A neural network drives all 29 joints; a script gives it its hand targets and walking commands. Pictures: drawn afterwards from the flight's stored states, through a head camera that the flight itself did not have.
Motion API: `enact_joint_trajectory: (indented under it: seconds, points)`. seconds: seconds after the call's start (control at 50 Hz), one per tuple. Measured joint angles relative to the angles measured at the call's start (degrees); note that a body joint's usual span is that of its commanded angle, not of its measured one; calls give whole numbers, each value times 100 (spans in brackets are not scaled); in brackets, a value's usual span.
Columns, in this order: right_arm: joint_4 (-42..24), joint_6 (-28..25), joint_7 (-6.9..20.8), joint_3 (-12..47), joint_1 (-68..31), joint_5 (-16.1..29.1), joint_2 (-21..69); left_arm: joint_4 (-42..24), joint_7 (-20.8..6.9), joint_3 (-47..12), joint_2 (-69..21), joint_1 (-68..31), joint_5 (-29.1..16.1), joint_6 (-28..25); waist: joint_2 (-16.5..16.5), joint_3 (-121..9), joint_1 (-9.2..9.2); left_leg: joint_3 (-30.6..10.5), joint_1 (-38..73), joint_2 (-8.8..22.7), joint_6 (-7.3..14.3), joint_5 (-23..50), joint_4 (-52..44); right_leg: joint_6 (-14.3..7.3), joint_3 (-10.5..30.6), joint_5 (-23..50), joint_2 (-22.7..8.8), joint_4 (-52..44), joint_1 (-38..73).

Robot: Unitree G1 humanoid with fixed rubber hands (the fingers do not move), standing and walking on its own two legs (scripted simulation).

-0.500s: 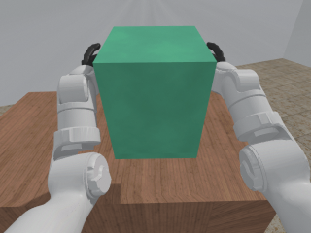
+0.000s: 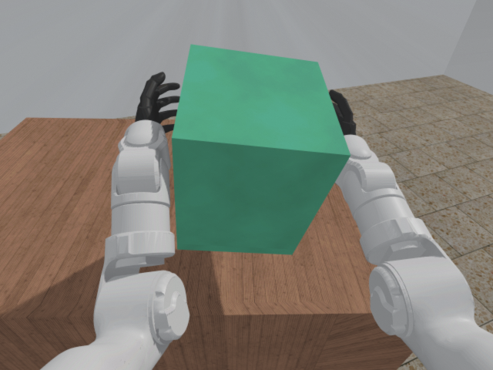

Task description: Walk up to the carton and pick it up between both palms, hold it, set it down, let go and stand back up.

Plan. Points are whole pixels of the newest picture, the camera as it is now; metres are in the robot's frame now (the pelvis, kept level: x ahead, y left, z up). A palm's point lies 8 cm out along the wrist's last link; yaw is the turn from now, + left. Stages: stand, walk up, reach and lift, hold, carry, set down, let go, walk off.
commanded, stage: set down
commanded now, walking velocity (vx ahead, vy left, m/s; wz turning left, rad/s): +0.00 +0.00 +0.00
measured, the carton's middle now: (245, 158) +0.40 +0.00 +0.20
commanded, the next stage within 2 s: none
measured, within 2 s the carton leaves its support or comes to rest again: neither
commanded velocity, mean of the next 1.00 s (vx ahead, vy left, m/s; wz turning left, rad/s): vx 0.00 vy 0.00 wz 0.00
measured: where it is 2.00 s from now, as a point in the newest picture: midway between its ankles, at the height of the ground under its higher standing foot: outside the picture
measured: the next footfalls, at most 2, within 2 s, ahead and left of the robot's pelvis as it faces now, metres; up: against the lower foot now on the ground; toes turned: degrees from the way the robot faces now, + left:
none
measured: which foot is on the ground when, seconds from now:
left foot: down 0.00-1.00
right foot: down 0.00-1.00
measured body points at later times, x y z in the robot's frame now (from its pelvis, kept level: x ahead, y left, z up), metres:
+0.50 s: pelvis +0.00 +0.00 +0.00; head -0.04 +0.01 +0.45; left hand +0.41 +0.13 +0.24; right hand +0.42 -0.17 +0.22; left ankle -0.01 +0.14 -0.75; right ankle +0.04 -0.12 -0.75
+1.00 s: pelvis -0.01 -0.02 +0.00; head -0.03 -0.01 +0.45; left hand +0.41 +0.12 +0.20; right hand +0.42 -0.17 +0.18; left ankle -0.01 +0.14 -0.75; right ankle +0.04 -0.12 -0.75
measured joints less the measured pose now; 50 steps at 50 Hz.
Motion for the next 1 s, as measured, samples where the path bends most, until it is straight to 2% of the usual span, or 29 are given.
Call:
enact_joint_trajectory:
  seconds: [0.14, 0.3, 0.5, 1.0]
  points:
    - [-367, -100, 100, 189, 311, 155, -96, -598, 401, -324, -172, 486, -244, -9, 48, 70, 32, -20, -241, -17, 17, -61, 170, 20, -14, -12, -15, 75, -192]
    - [-115, -24, 294, 62, 161, 35, -167, -510, 621, -369, -266, 503, -232, 33, 121, -77, 64, 26, -305, -8, 17, -80, 169, 14, 33, -33, -7, 115, -295]
    - [307, -59, 403, 135, 77, 1, -243, -258, 668, -291, -358, 541, -154, 11, 172, -207, 149, 56, -238, 65, -40, -48, 60, -48, 60, -49, 63, 120, -300]
    - [971, -560, 670, -423, 35, -677, -174, 543, 801, -180, -403, 509, -315, -664, 190, -287, 405, 4, -724, 105, -151, 205, -95, -174, 12, 53, 94, 219, -891]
